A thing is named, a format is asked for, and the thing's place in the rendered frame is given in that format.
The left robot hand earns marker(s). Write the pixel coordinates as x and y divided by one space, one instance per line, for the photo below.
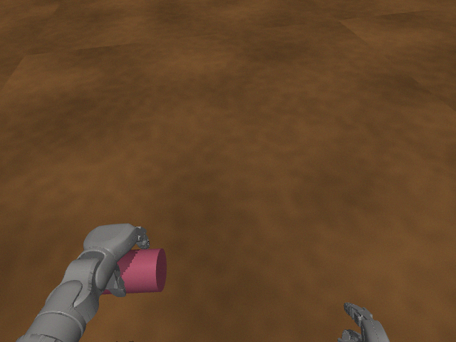
118 239

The left robot arm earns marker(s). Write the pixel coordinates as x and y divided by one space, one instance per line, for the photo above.
75 301

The bottle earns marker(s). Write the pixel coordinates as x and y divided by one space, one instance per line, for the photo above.
143 270

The right robot hand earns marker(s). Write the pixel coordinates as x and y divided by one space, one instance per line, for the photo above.
371 330

